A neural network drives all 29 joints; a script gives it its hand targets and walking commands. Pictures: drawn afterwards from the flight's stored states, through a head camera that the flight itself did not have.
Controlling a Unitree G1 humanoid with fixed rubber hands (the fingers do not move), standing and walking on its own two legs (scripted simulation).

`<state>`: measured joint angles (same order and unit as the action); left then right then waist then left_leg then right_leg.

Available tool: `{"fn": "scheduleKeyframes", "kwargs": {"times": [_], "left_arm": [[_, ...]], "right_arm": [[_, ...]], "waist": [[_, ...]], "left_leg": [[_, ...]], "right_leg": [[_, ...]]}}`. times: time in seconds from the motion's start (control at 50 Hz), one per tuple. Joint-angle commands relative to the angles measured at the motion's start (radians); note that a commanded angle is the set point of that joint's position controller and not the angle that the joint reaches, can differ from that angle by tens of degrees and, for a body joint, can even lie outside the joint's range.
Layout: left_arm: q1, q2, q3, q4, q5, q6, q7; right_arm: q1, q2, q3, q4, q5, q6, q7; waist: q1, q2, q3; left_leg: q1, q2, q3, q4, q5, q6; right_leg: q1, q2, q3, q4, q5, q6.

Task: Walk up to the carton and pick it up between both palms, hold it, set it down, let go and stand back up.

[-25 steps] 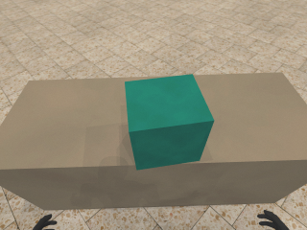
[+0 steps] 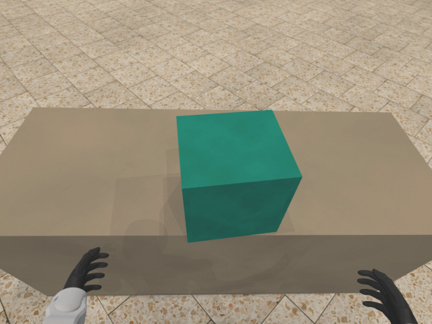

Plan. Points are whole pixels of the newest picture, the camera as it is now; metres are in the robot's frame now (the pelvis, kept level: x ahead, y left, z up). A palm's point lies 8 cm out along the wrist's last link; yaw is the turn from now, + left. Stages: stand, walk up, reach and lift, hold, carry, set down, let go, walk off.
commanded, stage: reach and lift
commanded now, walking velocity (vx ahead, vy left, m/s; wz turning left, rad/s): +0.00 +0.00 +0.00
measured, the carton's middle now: (229, 177) +0.46 -0.02 -0.06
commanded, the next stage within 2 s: none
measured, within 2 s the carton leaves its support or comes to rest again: neither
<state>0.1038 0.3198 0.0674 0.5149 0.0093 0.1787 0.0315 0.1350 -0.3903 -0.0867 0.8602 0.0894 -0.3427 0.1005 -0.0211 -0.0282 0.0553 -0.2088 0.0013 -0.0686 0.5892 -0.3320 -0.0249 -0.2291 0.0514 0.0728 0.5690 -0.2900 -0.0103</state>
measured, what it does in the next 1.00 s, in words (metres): stands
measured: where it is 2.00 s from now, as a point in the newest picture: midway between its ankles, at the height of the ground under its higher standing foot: outside the picture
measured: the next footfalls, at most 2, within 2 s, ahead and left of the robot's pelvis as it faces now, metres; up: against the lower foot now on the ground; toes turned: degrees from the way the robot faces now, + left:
none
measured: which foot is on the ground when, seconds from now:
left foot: down 0.00-1.00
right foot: down 0.00-1.00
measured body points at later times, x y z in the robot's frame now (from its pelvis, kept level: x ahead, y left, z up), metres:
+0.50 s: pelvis -0.04 -0.02 +0.00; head -0.07 -0.01 +0.45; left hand +0.16 +0.22 -0.04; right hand +0.14 -0.30 -0.04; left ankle -0.01 +0.13 -0.73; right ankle +0.01 -0.12 -0.73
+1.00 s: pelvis +0.01 +0.00 +0.00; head +0.01 +0.01 +0.45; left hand +0.23 +0.21 -0.03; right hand +0.21 -0.27 -0.02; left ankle -0.01 +0.13 -0.73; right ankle +0.01 -0.12 -0.73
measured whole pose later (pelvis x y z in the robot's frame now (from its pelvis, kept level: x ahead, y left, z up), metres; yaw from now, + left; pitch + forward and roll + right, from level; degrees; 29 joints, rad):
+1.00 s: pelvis +0.01 +0.00 +0.00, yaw +1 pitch -1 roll +0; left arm 0.15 0.19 -0.06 0.50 -0.06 -0.29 0.18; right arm 0.12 -0.34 0.01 0.77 0.35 -0.48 0.23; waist -0.02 -0.03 0.00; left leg -0.20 0.01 -0.06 0.56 -0.33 -0.03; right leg -0.22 0.04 0.05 0.55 -0.30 -0.02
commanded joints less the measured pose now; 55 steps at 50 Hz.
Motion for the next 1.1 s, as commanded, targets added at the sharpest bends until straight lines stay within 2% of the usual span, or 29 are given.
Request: {"fn": "scheduleKeyframes", "kwargs": {"times": [0.0, 0.06, 0.08, 0.1, 0.12, 0.16, 0.2, 0.26, 0.28, 0.34, 0.36, 0.4, 0.46, 0.54, 0.62, 0.64, 0.66, 0.68, 0.7, 0.74, 0.8, 0.86, 0.9, 0.92, 0.98, 1.02, 1.04, 1.06, 1.08], "left_arm": [[0.091, -0.083, -0.001, -0.159, 0.018, -0.08, 0.065], [0.075, -0.104, -0.033, -0.197, 0.003, -0.103, 0.092], [0.064, -0.108, -0.04, -0.229, -0.009, -0.129, 0.107], [0.043, -0.129, -0.063, -0.249, -0.003, -0.149, 0.116], [0.016, -0.113, -0.048, -0.234, -0.013, -0.152, 0.118], [-0.028, -0.128, -0.089, -0.224, -0.032, -0.169, 0.139], [-0.066, -0.126, -0.095, -0.225, -0.049, -0.188, 0.139], [-0.124, -0.143, -0.101, -0.162, -0.042, -0.203, 0.147], [-0.16, -0.129, -0.076, -0.135, -0.035, -0.205, 0.149], [-0.18, -0.129, -0.095, -0.114, -0.068, -0.211, 0.142], [-0.191, -0.126, -0.091, -0.131, -0.074, -0.225, 0.146], [-0.22, -0.104, -0.076, -0.102, -0.106, -0.221, 0.138], [-0.228, -0.097, -0.07, -0.119, -0.14, -0.268, 0.136], [-0.169, -0.132, -0.096, -0.1, -0.117, -0.279, 0.147], [-0.202, -0.132, -0.101, -0.091, -0.137, -0.339, 0.144], [-0.152, -0.153, -0.117, -0.138, -0.129, -0.355, 0.153], [-0.162, -0.158, -0.122, -0.121, -0.152, -0.374, 0.14], [-0.143, -0.155, -0.125, -0.118, -0.141, -0.392, 0.141], [-0.079, -0.173, -0.134, -0.12, -0.136, -0.41, 0.145], [-0.077, -0.181, -0.139, -0.125, -0.132, -0.466, 0.151], [-0.075, -0.186, -0.155, -0.099, -0.127, -0.502, 0.154], [-0.015, -0.221, -0.163, -0.101, -0.09, -0.524, 0.168], [0.052, -0.24, -0.165, -0.082, -0.071, -0.541, 0.16], [0.087, -0.258, -0.181, -0.123, -0.072, -0.555, 0.159], [0.154, -0.256, -0.16, -0.09, -0.062, -0.557, 0.138], [0.123, -0.249, -0.126, -0.13, -0.063, -0.584, 0.131], [0.127, -0.249, -0.143, -0.143, -0.062, -0.581, 0.126], [0.134, -0.231, -0.112, -0.152, -0.041, -0.586, 0.127], [0.12, -0.239, -0.13, -0.186, -0.057, -0.598, 0.119]], "right_arm": [[0.02, -0.16, 0.006, -0.059, 0.084, -0.028, 0.065], [0.002, -0.176, -0.036, -0.063, 0.07, -0.014, 0.084], [-0.025, -0.163, -0.034, -0.114, 0.076, -0.02, 0.09], [-0.032, -0.143, -0.027, -0.092, 0.082, -0.022, 0.098], [-0.053, -0.135, -0.026, -0.146, 0.079, -0.015, 0.098], [-0.103, -0.148, -0.054, -0.139, 0.079, 0.0, 0.101], [-0.116, -0.091, -0.026, -0.232, 0.063, -0.001, 0.097], [-0.192, -0.119, -0.021, -0.248, 0.075, 0.022, 0.106], [-0.224, -0.121, -0.005, -0.265, 0.078, 0.026, 0.106], [-0.258, -0.11, -0.021, -0.29, 0.08, 0.034, 0.099], [-0.262, -0.089, -0.009, -0.309, 0.092, 0.033, 0.103], [-0.267, -0.059, 0.005, -0.327, 0.088, 0.035, 0.095], [-0.269, -0.05, 0.023, -0.337, 0.117, 0.015, 0.092], [-0.235, -0.071, 0.02, -0.278, 0.149, 0.011, 0.106], [-0.244, -0.071, 0.05, -0.312, 0.165, -0.023, 0.105], [-0.211, -0.08, 0.048, -0.276, 0.18, -0.041, 0.112], [-0.212, -0.058, 0.061, -0.28, 0.19, -0.057, 0.106], [-0.179, -0.058, 0.068, -0.269, 0.193, -0.066, 0.109], [-0.178, -0.089, 0.06, -0.293, 0.2, -0.094, 0.112], [-0.158, -0.071, 0.116, -0.278, 0.237, -0.123, 0.124], [-0.136, -0.112, 0.093, -0.231, 0.251, -0.151, 0.122], [-0.083, -0.107, 0.128, -0.144, 0.29, -0.181, 0.131], [-0.045, -0.118, 0.162, -0.136, 0.309, -0.208, 0.125], [-0.039, -0.14, 0.147, -0.128, 0.32, -0.233, 0.124], [0.01, -0.162, 0.134, -0.101, 0.335, -0.254, 0.112], [0.005, -0.157, 0.174, -0.144, 0.347, -0.287, 0.104], [0.0, -0.157, 0.176, -0.097, 0.35, -0.293, 0.101], [0.009, -0.153, 0.201, -0.124, 0.367, -0.297, 0.097], [-0.027, -0.153, 0.206, -0.142, 0.366, -0.312, 0.096]], "waist": [[0.017, 0.103, -0.136], [0.001, 0.111, -0.104], [0.021, 0.091, -0.112], [0.019, 0.119, -0.108], [0.014, 0.091, -0.098], [0.004, 0.113, -0.039], [0.002, 0.06, -0.074], [0.012, 0.082, -0.013], [0.039, 0.09, -0.004], [0.035, 0.017, 0.012], [0.042, 0.028, 0.023], [0.053, -0.057, -0.016], [0.061, -0.055, -0.058], [0.051, 0.017, -0.067], [0.061, -0.044, -0.08], [0.064, 0.004, -0.082], [0.056, -0.043, -0.063], [0.055, -0.015, -0.084], [0.068, -0.038, -0.093], [0.091, -0.01, -0.106], [0.05, -0.017, -0.12], [0.068, 0.054, -0.078], [0.077, 0.033, -0.108], [0.054, 0.06, -0.142], [0.039, 0.046, -0.152], [0.057, 0.05, -0.22], [0.04, 0.072, -0.235], [0.065, 0.07, -0.246], [0.062, 0.076, -0.261]], "left_leg": [[0.209, 0.053, 0.055, -0.18, 0.4, -0.037], [0.136, 0.066, 0.052, -0.222, 0.22, -0.025], [0.122, 0.067, 0.049, -0.249, 0.16, -0.018], [0.088, 0.071, 0.057, -0.254, 0.113, -0.023], [0.043, 0.058, 0.073, -0.28, -0.014, -0.003], [-0.057, 0.086, 0.03, -0.327, -0.205, 0.008], [-0.055, 0.054, 0.083, -0.289, -0.231, 0.021], [-0.254, 0.094, 0.05, -0.328, -0.42, 0.069], [-0.322, 0.086, 0.052, -0.316, -0.473, 0.079], [-0.306, 0.069, 0.065, -0.306, -0.394, 0.064], [-0.302, 0.061, 0.069, -0.297, -0.345, 0.051], [-0.232, 0.02, 0.102, -0.226, -0.211, 0.036], [-0.192, 0.008, 0.103, -0.215, -0.141, 0.026], [-0.171, 0.036, 0.077, -0.244, -0.176, 0.011], [-0.17, 0.014, 0.101, -0.199, -0.158, 0.027], [-0.156, 0.024, 0.089, -0.225, -0.125, 0.013], [-0.166, 0.012, 0.104, -0.195, -0.094, 0.012], [-0.131, 0.01, 0.112, -0.211, -0.067, 0.012], [-0.115, 0.016, 0.109, -0.207, -0.017, 0.005], [-0.095, 0.009, 0.095, -0.198, 0.006, 0.012], [-0.015, 0.007, 0.112, -0.194, -0.026, 0.011], [-0.043, 0.002, 0.095, -0.192, 0.036, -0.004], [-0.019, 0.003, 0.091, -0.173, 0.184, -0.013], [0.028, -0.002, 0.086, -0.144, 0.285, -0.029], [0.105, 0.003, 0.076, -0.111, 0.457, -0.052], [0.11, -0.012, 0.071, -0.096, 0.523, -0.049], [0.143, -0.002, 0.065, -0.074, 0.602, -0.063], [0.155, -0.005, 0.067, -0.061, 0.652, -0.06], [0.152, -0.005, 0.065, -0.065, 0.713, -0.069]], "right_leg": [[0.007, -0.001, -0.122, -0.165, 0.236, -0.037], [0.028, -0.006, -0.113, -0.148, 0.195, -0.045], [0.046, -0.011, -0.11, -0.159, 0.165, -0.041], [0.038, -0.018, -0.105, -0.142, 0.161, -0.042], [0.052, -0.029, -0.099, -0.153, 0.095, -0.035], [0.055, -0.03, -0.092, -0.118, 0.031, -0.038], [0.048, -0.054, -0.07, -0.153, -0.067, -0.029], [0.144, -0.015, -0.071, -0.072, -0.115, -0.017], [0.18, -0.025, -0.043, -0.063, -0.198, -0.013], [0.175, -0.046, -0.026, -0.106, -0.205, -0.016], [0.149, -0.06, -0.018, -0.12, -0.215, -0.017], [0.085, -0.095, 0.022, -0.177, -0.299, -0.021], [0.095, -0.096, 0.013, -0.185, -0.263, -0.014], [0.08, -0.092, -0.004, -0.172, -0.215, -0.024], [0.059, -0.1, 0.014, -0.176, -0.25, -0.016], [0.071, -0.085, -0.028, -0.156, -0.127, -0.018], [0.061, -0.087, -0.004, -0.169, -0.152, -0.012], [0.074, -0.092, -0.024, -0.175, -0.099, -0.005], [0.065, -0.077, -0.04, -0.162, -0.028, -0.008], [0.032, -0.078, -0.031, -0.149, 0.007, -0.006], [-0.029, -0.059, -0.058, -0.162, -0.031, -0.007], [-0.036, -0.045, -0.062, -0.146, 0.033, -0.028], [0.01, -0.034, -0.058, -0.128, 0.179, -0.031], [0.008, -0.026, -0.061, -0.125, 0.259, -0.036], [-0.005, -0.009, -0.059, -0.131, 0.334, -0.031], [0.026, -0.016, -0.049, -0.111, 0.443, -0.02], [0.019, -0.004, -0.054, -0.102, 0.44, -0.024], [0.023, -0.004, -0.043, -0.098, 0.479, -0.011], [0.024, 0.0, -0.047, -0.097, 0.518, -0.013]]}}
